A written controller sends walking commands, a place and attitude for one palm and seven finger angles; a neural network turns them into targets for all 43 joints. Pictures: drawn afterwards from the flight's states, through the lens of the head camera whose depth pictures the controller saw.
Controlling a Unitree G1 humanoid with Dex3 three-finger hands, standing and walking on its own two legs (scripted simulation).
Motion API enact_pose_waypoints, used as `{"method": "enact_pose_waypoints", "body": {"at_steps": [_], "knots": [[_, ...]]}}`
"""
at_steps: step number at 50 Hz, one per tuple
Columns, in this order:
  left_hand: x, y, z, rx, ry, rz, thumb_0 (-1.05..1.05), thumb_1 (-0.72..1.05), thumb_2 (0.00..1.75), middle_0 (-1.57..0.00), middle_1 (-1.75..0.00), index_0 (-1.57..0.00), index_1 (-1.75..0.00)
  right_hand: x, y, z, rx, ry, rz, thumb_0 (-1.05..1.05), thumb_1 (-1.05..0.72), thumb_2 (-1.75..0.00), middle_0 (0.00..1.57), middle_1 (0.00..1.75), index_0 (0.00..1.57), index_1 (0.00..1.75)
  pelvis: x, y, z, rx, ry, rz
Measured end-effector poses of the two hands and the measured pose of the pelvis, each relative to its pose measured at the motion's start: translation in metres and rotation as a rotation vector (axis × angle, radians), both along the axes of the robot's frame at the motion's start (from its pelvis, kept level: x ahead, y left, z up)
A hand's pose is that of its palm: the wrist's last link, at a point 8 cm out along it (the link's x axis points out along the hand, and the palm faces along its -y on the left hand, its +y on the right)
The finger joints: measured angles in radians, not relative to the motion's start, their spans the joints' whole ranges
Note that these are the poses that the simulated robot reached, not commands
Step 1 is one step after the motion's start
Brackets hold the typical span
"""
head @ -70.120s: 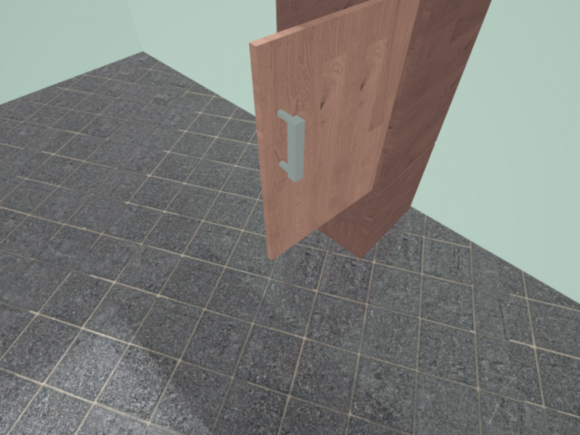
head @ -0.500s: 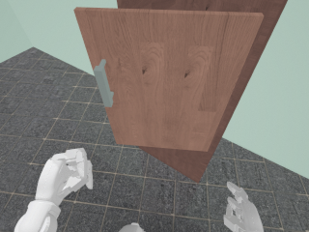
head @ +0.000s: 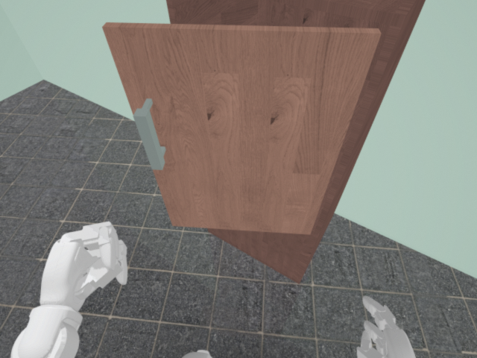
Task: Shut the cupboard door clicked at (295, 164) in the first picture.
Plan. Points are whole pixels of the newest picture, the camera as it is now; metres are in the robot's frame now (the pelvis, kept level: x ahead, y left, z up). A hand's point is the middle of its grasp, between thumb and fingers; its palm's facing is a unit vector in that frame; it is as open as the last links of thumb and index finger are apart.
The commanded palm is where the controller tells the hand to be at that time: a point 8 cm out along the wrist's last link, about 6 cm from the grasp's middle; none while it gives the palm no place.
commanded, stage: raise the hand and make a fist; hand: left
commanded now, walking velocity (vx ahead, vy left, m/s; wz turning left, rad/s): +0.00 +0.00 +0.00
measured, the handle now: (153, 135) +0.50 +0.21 +0.09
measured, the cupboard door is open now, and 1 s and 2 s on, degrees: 28 28 26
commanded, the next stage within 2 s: bring the fist close to the handle in 0.04 s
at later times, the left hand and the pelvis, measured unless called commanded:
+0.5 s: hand (133, 234) +0.28 +0.19 +0.09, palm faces -0.06 -1.00 -0.02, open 3.1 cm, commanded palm +0.26 +0.25 +0.09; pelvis -0.01 +0.01 +0.00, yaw +0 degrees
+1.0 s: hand (152, 185) +0.37 +0.18 +0.10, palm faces +0.00 -1.00 -0.02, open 3.1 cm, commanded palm +0.35 +0.23 +0.09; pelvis -0.01 +0.01 +0.00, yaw -1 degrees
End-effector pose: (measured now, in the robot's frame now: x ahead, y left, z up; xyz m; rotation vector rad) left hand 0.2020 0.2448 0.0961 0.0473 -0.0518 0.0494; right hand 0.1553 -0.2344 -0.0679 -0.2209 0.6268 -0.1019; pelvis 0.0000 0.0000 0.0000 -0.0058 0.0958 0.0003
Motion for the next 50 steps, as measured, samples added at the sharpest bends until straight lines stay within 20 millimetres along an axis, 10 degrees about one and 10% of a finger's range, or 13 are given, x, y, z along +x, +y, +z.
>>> {"method": "enact_pose_waypoints", "body": {"at_steps": [12,50], "knots": [[-0.002,-0.006,-0.014,-0.006,0.096,-0.07,0.02,0.9,0.9,-1.3,-1.5,-1.3,-1.5,0.0,0.012,-0.002,0.025,-0.02,0.009,0.02,-0.9,-0.9,0.2,0.3,0.2,0.3,-0.007,0.005,0.0,-0.004,-0.008,0.003],[0.143,-0.011,0.001,-0.028,-0.002,-0.047,0.02,0.9,0.9,-1.3,-1.5,-1.3,-1.5,-0.036,0.004,-0.023,-0.003,0.173,-0.05,0.02,-0.9,-0.9,0.2,0.3,0.2,0.3,-0.009,0.012,0.001,-0.001,0.037,-0.009]]}}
